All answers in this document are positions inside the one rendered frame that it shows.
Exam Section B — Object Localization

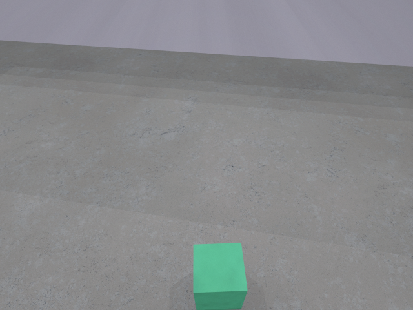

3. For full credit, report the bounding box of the carton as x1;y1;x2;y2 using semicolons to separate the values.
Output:
193;243;248;310

